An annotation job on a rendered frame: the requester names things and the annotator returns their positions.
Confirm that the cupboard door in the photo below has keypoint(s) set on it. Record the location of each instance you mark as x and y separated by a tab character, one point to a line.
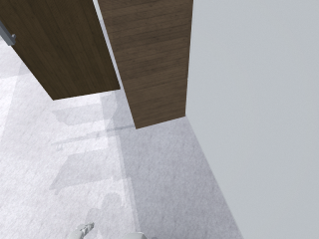
62	44

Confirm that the handle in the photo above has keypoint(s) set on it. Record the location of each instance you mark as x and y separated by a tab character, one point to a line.
10	40

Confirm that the left robot hand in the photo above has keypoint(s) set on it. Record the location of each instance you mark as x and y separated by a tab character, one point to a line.
81	231

